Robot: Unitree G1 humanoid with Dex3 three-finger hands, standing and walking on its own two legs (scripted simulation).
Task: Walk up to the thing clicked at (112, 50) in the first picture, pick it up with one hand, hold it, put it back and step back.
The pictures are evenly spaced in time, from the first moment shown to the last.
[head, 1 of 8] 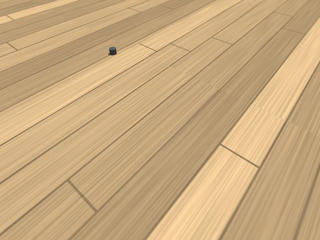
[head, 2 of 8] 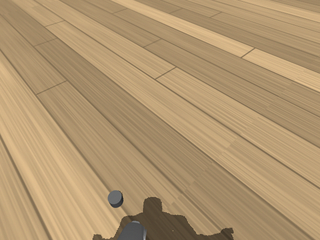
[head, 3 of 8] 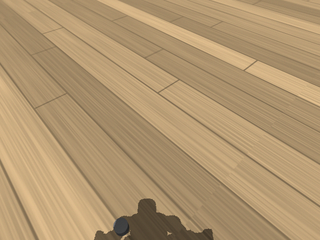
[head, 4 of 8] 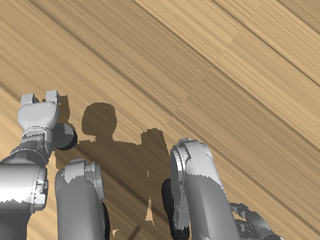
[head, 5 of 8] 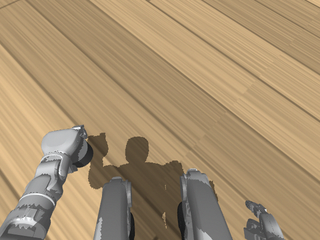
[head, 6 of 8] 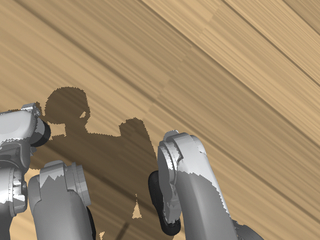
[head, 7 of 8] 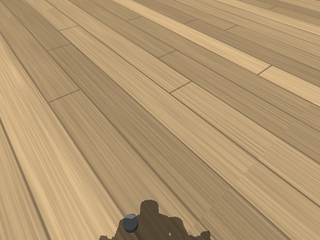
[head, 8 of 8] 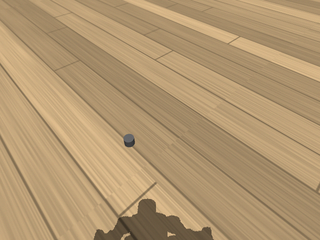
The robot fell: no
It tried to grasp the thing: yes
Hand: left
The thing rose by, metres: 0.68
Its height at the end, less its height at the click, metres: +0.00
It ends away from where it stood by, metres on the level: 0.01
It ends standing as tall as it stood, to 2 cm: yes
